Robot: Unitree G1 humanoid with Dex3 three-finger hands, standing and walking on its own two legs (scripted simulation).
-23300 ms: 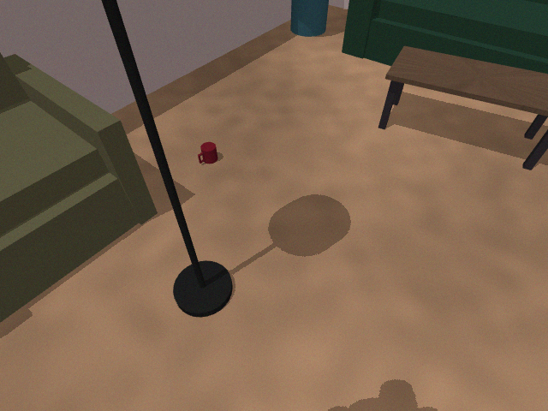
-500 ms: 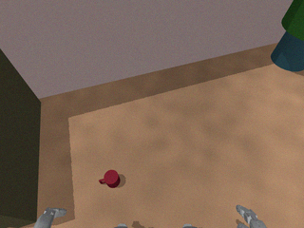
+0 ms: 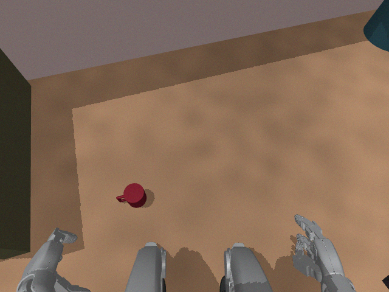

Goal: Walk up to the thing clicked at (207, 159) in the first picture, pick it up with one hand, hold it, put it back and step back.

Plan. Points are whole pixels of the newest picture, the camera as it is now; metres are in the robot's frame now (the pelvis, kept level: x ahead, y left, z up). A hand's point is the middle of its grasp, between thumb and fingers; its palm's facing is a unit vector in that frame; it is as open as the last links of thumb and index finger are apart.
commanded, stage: rise first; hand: left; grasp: from above
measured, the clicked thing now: (131, 196) +0.46 +0.25 -0.58
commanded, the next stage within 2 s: none
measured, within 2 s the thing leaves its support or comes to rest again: neither
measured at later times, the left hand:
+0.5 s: hand (101, 221) +0.32 +0.28 -0.33, palm faces -0.49 -0.24 -0.84, open 13.9 cm
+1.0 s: hand (110, 204) +0.39 +0.29 -0.41, palm faces -0.47 +0.00 -0.88, open 14.1 cm
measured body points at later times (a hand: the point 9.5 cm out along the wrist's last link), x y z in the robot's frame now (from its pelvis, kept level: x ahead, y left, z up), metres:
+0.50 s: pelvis -0.07 -0.01 -0.20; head +0.14 +0.01 +0.20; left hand +0.34 +0.29 -0.28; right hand +0.04 -0.29 -0.33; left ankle +0.02 +0.13 -0.59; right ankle +0.02 -0.15 -0.59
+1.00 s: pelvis -0.07 +0.01 -0.26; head +0.16 +0.06 +0.12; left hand +0.41 +0.28 -0.36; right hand -0.02 -0.28 -0.37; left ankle +0.02 +0.13 -0.59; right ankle +0.02 -0.15 -0.59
